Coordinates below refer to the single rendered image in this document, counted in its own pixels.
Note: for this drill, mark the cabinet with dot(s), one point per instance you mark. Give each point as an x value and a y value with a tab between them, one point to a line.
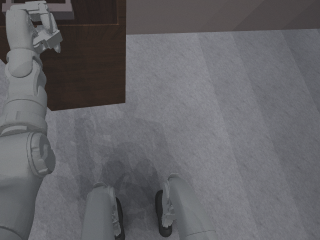
90	69

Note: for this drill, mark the handle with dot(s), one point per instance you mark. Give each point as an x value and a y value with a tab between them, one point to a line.
60	11

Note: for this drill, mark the left robot thigh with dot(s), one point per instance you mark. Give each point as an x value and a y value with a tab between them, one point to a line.
97	221

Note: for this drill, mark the left robot hand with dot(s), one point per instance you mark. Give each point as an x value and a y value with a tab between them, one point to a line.
21	32

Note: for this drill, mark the left robot shin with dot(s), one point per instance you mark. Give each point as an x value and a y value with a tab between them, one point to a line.
115	217

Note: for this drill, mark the robot left forearm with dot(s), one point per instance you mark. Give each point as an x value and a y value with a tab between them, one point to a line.
25	106

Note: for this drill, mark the drawer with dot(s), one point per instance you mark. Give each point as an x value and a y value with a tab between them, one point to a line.
85	12

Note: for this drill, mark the left robot upper arm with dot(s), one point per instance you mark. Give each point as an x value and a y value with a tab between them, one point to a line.
25	159

